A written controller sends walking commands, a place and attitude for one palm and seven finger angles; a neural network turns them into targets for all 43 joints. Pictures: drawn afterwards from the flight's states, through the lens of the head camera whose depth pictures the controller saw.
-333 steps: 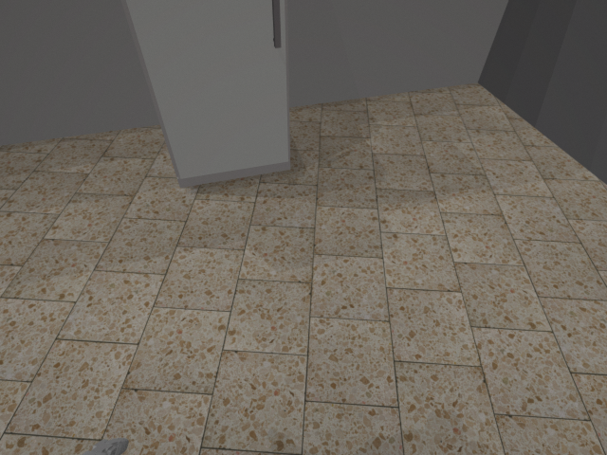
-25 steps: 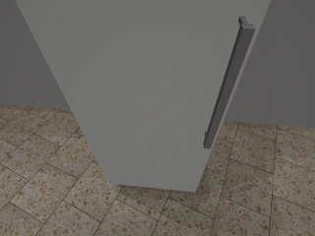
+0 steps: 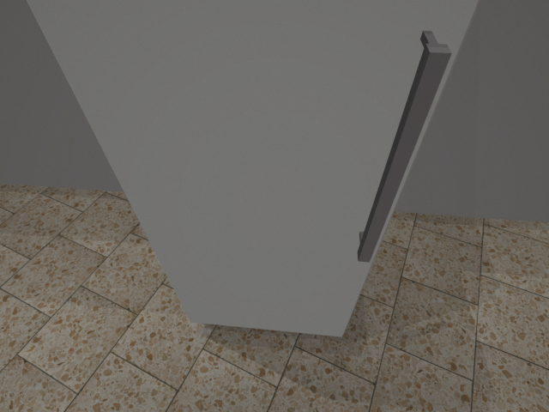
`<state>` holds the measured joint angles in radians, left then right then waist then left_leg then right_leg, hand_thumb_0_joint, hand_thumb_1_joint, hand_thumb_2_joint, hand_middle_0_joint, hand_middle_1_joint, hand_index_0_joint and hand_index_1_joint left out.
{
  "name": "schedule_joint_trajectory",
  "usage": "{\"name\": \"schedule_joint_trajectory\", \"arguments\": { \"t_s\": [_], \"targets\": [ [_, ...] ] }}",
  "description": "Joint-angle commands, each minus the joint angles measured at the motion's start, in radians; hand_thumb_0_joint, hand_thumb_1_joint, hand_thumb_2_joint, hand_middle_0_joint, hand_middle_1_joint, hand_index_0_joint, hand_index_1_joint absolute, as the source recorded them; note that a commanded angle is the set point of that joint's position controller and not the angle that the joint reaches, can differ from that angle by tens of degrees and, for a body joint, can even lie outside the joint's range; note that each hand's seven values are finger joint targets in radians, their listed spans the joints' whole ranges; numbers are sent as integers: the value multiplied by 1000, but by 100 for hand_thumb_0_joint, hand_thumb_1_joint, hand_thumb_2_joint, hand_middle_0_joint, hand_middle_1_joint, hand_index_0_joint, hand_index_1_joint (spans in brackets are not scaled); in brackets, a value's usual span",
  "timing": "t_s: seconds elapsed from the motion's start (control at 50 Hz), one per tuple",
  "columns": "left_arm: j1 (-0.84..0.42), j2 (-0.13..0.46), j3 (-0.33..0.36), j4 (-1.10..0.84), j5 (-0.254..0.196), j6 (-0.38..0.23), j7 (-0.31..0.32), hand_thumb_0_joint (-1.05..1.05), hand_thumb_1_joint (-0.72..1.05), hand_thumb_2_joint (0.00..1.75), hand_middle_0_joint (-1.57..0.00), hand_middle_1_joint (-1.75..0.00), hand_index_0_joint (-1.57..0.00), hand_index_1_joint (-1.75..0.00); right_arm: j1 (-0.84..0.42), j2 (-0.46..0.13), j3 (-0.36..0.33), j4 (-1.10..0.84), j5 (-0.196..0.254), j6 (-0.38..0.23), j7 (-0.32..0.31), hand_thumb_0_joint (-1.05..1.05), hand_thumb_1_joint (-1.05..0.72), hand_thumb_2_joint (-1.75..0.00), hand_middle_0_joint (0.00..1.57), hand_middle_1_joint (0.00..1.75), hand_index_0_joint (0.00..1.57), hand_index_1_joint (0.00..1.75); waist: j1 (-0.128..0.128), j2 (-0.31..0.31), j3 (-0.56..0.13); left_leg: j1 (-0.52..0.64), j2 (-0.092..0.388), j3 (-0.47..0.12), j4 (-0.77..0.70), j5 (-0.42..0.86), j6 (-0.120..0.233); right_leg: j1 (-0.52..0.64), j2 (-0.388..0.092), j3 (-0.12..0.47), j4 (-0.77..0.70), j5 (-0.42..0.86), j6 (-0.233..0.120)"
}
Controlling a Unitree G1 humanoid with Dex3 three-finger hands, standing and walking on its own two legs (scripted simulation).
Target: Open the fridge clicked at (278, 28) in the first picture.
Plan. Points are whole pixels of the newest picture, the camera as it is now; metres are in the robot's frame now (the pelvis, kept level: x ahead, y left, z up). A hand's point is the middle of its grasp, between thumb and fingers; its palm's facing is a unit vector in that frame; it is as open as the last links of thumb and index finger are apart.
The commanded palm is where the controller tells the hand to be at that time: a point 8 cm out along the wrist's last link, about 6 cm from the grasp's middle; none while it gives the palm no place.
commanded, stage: look again from close up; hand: right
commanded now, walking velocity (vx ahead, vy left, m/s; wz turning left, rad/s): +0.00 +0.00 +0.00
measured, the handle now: (387, 174) +0.45 -0.15 +0.11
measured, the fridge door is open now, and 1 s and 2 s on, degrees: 0 0 0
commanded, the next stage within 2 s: raise the hand to about handle height in 0.10 s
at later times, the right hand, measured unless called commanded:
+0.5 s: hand (397, 375) +0.19 -0.15 -0.01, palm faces +0.05 +1.00 -0.01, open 7.9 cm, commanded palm +0.11 -0.22 -0.05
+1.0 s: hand (432, 385) +0.18 -0.19 -0.02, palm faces +0.10 +0.99 -0.05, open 10.9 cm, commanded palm +0.14 -0.25 -0.01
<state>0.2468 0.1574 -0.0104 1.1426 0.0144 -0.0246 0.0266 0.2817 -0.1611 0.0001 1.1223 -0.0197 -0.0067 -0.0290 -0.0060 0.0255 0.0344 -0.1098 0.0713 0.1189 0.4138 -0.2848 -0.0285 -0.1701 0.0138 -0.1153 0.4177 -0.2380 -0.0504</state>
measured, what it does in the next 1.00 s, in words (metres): lowers itself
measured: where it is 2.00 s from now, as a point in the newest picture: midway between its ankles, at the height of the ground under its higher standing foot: outside the picture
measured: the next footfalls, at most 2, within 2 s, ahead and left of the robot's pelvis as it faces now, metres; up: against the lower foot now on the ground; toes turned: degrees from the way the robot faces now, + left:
none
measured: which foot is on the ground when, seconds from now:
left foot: down 0.00-1.00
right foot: down 0.00-1.00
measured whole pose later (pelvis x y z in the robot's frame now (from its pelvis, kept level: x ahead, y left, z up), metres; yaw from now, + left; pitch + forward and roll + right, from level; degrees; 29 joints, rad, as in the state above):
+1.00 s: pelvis -0.04 +0.05 -0.07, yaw -2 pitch +11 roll +1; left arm 0.28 0.21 -0.01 0.63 -0.03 -0.22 0.08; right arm 0.29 -0.29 -0.32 0.16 0.35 -0.34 0.36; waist 0.02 -0.03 -0.10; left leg -0.68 0.01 0.14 0.98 -0.49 0.05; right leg -0.77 -0.07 -0.02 1.00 -0.42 0.01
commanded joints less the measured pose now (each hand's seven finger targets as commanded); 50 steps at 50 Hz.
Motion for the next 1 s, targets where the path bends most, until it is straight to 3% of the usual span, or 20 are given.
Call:
{"name": "schedule_joint_trajectory", "arguments": {
  "t_s": [0.0, 0.16, 0.18, 0.2, 0.22, 0.24, 0.26, 0.28, 0.3, 0.36, 0.44, 0.5, 0.54, 0.6, 0.62, 0.68, 0.72, 0.84, 0.92, 0.98],
  "targets": [
    [47, 109, 14, -25, -3, -13, 4, 0, 90, 90, -20, -30, -20, -30, 70, -104, -13, -26, 3, -11, -10, 0, -90, -90, 20, 30, 20, 30, -4, -25, 24, -48, 69, -82, -67, 140, 44, 9, -133, 131, -84, 227, 5],
    [46, 104, 16, -23, -4, -13, 5, 0, 90, 90, -20, -30, -20, -30, 75, -102, -14, -27, 2, -14, -10, 0, -90, -90, 20, 30, 20, 30, -4, -15, 30, -46, 70, -83, -74, 148, 46, 4, -133, 128, -84, 219, 7],
    [6, 131, 12, -90, -13, -14, -6, 0, 90, 90, -20, -30, -20, -30, 106, -86, 6, -9, -8, -28, -49, 0, -90, -90, 20, 30, 20, 30, -5, -76, 70, -115, 86, -139, -57, 313, 48, -56, -143, 126, 86, 365, 34],
    [46, 286, 47, -441, -58, -146, 30, 0, 90, 90, -20, -30, -20, -30, -601, -302, -113, -1554, 184, -230, -45, 0, -88, -89, 20, 32, 20, 32, 107, -263, -418, -75, -35, -35, 55, 372, 62, 280, -47, 152, 11, 470, 55],
    [-35, 193, 2, -398, -58, -217, 65, 0, 90, 90, -20, -30, -20, -30, -450, -377, -171, -1509, 127, -208, -102, 0, -85, -88, 20, 33, 20, 33, 37, -344, -380, -132, -45, -46, 138, 169, 60, 323, -86, 128, 3, 524, 72],
    [4, 162, 23, -426, -47, -269, 45, 0, 90, 90, -20, -30, -20, -30, 74, -80, -13, -1245, 128, -87, -101, 0, -83, -87, 21, 34, 21, 34, 15, -261, -322, -215, -61, -13, 202, 17, 61, 253, -99, 160, -29, 563, 75],
    [12, 172, 34, -379, -61, -273, 43, 0, 90, 90, -20, -30, -20, -30, 127, 44, 44, -1140, 161, -49, -94, 0, -81, -86, 21, 36, 21, 36, 44, -142, -204, -264, -60, -19, 195, -1, 43, 139, -81, 160, -6, 475, 62],
    [-16, 204, 56, -445, -55, -282, 37, 0, 90, 90, -20, -30, -20, -30, 27, 33, 40, -1201, 168, -93, -74, 0, -78, -85, 21, 37, 21, 37, 54, -83, -84, -305, -61, -9, 151, 16, 39, 29, -71, 169, 51, 325, 49],
    [-16, 230, 77, -459, -35, -286, 33, 0, 90, 90, -20, -30, -20, -30, 30, -35, -41, -1152, 161, -149, -57, 0, -76, -84, 21, 39, 21, 39, 69, 1, -85, -343, -65, 1, 131, 52, 40, -51, -52, 169, 120, 218, 46],
    [-87, 216, 97, -541, -20, -273, 4, 0, 90, 90, -20, -30, -20, -30, 332, 75, -62, -903, 208, -349, 88, 0, -69, -81, 22, 43, 22, 43, -11, 274, -64, -488, -86, 29, 284, 16, 43, -326, -36, 135, 284, 78, 61],
    [-151, 219, 124, -656, -33, -253, -41, 0, 90, 90, -20, -30, -20, -30, 391, -87, -258, -869, 289, -607, 335, 0, -60, -77, 22, 50, 22, 50, -80, 53, -204, -521, -56, -47, 468, 60, 69, -504, -3, 86, 461, 38, 74],
    [-178, 217, 112, -765, -47, -222, -23, 0, 90, 90, -20, -30, -20, -30, 226, -163, -301, -1053, 316, -557, 348, 0, -53, -74, 23, 54, 23, 54, -81, -9, -288, -539, -55, -96, 472, -85, 53, -561, 8, 60, 492, -70, 50],
    [-153, 208, 107, -792, -45, -211, -2, 0, 90, 90, -20, -30, -20, -30, 66, -221, -334, -1230, 327, -554, 305, 0, -48, -72, 23, 57, 23, 57, -51, -48, -335, -545, -46, -183, 428, -199, 41, -579, 2, 68, 539, -114, 37],
    [-96, 182, 94, -771, -38, -221, 25, 0, 90, 90, -20, -30, -20, -30, -33, -213, -297, -1432, 306, -617, 244, 0, -41, -69, 24, 62, 24, 62, 8, -131, -360, -580, -53, -192, 414, -178, 42, -519, -23, 90, 574, -85, 21],
    [-75, 185, 85, -754, -35, -226, 34, 0, 90, 90, -20, -30, -20, -30, -99, -209, -259, -1457, 302, -634, 245, 0, -39, -68, 24, 63, 24, 63, 50, -86, -336, -608, -57, -205, 407, -192, 35, -538, -32, 102, 596, -99, 17],
    [-72, 201, 68, -709, -45, -253, 56, 0, 90, 90, -20, -30, -20, -30, -104, -204, -211, -1346, 310, -635, 307, 0, -32, -65, 24, 68, 24, 68, 84, -83, -245, -652, -55, -230, 367, -288, 34, -599, -40, 115, 622, -159, 19],
    [-68, 213, 57, -695, -52, -264, 70, 0, 90, 90, -20, -30, -20, -30, -99, -231, -218, -1261, 335, -578, 369, 0, -27, -63, 25, 70, 25, 70, 83, -76, -231, -629, -51, -250, 343, -304, 29, -619, -40, 121, 622, -170, 16],
    [-84, 205, 54, -697, -61, -255, 79, 0, 90, 90, -20, -30, -20, -30, -7, -316, -417, -1134, 404, -374, 415, 0, -13, -57, 25, 80, 25, 80, -11, -6, -335, -409, -17, -243, 319, -85, -1, -580, -30, 134, 543, -49, 23],
    [-80, 194, 64, -682, -51, -261, 65, 0, 90, 90, -20, -30, -20, -30, 26, -303, -446, -1153, 408, -398, 383, 0, -4, -53, 26, 86, 26, 86, -32, -8, -352, -360, -21, -202, 351, 111, -7, -523, -28, 139, 493, 40, 29],
    [-58, 201, 74, -668, -50, -269, 54, 0, 90, 90, -20, -30, -20, -30, 35, -261, -402, -1145, 391, -436, 379, 0, 3, -50, 27, 90, 27, 90, -9, 4, -327, -412, -40, -150, 361, 150, -2, -470, -28, 131, 459, 63, 26]
  ]
}}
